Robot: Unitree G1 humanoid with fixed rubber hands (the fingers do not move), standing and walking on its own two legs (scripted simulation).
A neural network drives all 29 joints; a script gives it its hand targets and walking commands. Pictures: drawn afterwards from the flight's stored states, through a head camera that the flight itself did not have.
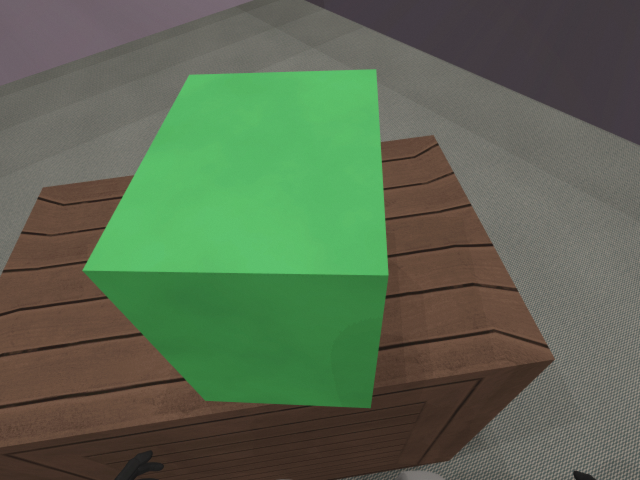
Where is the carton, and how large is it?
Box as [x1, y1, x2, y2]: [82, 69, 388, 407]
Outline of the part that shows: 375,69 189,75 82,270 205,400 370,407 388,275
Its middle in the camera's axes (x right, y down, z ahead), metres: -0.05 +0.01 +0.47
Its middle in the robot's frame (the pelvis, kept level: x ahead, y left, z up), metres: +0.35 +0.07 +0.11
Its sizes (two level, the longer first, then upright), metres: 0.279 0.217 0.300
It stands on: a pedestal, 0.71 m high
